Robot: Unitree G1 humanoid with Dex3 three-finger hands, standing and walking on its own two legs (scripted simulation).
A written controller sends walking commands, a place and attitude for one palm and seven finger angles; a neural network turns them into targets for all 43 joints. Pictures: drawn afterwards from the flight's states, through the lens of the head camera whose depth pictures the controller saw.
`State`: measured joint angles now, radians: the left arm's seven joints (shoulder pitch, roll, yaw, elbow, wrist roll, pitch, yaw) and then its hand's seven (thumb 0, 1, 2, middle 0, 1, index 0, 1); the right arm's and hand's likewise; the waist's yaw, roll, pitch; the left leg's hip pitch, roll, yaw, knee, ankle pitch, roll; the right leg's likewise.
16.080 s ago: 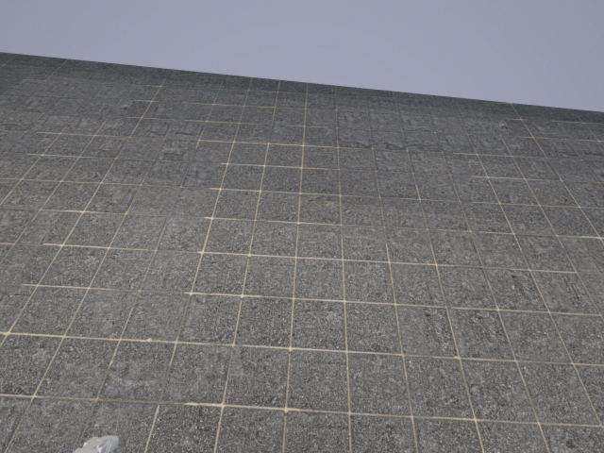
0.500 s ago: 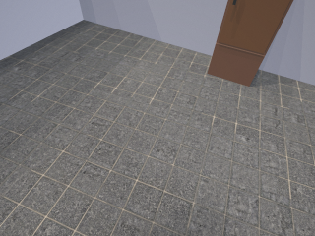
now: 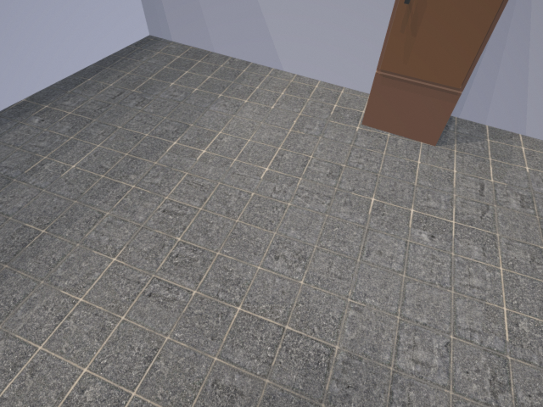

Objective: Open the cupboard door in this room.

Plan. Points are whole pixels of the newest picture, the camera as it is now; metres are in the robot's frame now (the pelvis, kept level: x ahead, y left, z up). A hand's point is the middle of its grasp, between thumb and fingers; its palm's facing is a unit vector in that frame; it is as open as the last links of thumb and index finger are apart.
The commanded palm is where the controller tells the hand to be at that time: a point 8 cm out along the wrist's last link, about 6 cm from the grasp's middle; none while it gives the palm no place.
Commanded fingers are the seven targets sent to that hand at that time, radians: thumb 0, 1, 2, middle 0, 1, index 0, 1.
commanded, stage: turn or walk to find it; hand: left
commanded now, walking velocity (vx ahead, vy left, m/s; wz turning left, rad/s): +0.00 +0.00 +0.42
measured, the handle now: out of the picture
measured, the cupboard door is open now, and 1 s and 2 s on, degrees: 0 0 0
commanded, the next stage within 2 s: stand and wait in 0.24 s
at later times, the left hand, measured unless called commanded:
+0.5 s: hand out of the picture +0.05 +0.20 -0.17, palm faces +0.15 -0.96 -0.25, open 7.4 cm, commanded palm none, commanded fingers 0.00 0.90 0.90 -0.20 -0.30 -0.20 -0.30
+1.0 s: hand out of the picture -0.07 +0.14 -0.19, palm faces +0.27 -0.95 -0.18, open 7.4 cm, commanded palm none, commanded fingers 0.00 0.90 0.90 -0.20 -0.30 -0.20 -0.30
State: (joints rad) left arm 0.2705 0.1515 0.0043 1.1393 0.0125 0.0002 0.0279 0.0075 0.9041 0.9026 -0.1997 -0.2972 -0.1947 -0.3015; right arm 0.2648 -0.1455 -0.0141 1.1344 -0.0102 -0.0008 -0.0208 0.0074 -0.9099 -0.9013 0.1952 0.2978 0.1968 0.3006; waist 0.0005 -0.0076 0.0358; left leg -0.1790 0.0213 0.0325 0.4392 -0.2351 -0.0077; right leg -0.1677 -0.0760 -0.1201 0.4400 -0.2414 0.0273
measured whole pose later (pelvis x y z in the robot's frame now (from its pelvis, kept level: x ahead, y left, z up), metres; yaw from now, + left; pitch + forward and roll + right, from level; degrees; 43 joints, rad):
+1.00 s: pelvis +0.00 -0.02 +0.00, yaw +13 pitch -1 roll +0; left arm 0.30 0.18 0.01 1.16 0.01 0.01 0.03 0.01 0.91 0.90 -0.20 -0.30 -0.20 -0.30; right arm 0.14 -0.18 -0.02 1.12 -0.01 0.01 -0.03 0.00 -0.90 -0.90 0.19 0.30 0.19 0.30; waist 0.04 -0.03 0.07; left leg -0.17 0.04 0.05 0.49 -0.29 -0.02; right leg -0.12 -0.04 -0.11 0.47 -0.32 0.00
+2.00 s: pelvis -0.05 -0.05 +0.00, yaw -1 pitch +0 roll +2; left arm 0.27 0.15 0.05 1.01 0.02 0.01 0.00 0.01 0.90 0.90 -0.20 -0.30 -0.20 -0.30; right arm 0.13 -0.24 -0.07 1.00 -0.03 0.05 -0.01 0.01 -0.90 -0.90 0.19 0.30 0.20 0.30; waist 0.02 0.02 0.07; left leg -0.47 0.07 0.02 1.08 -0.35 -0.06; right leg -0.25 0.02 -0.02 0.47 -0.22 -0.06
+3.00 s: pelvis -0.05 -0.03 +0.00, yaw +8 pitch +1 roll +0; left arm 0.13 0.21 0.04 0.99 0.01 0.02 0.02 0.01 0.90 0.90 -0.20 -0.30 -0.19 -0.30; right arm 0.23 -0.20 -0.05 1.01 -0.03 0.02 -0.02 0.00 -0.90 -0.90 0.20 0.30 0.20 0.30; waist -0.02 0.02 0.06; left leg -0.30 -0.03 -0.14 0.49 -0.21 -0.02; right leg -0.32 -0.01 -0.03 0.73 -0.45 0.05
